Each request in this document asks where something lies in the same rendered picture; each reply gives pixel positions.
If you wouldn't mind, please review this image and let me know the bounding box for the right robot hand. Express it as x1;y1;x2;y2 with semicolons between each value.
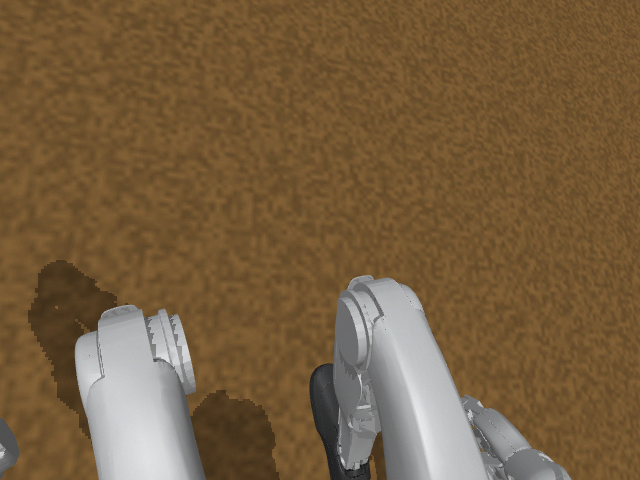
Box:
460;394;533;480

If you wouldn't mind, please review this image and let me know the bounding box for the left robot arm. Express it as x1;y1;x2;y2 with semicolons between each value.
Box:
0;418;19;479

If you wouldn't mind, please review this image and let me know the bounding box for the right robot arm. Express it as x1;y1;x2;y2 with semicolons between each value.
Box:
504;449;572;480

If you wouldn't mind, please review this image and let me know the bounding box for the right robot foot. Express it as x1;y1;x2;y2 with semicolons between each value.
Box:
309;363;370;480

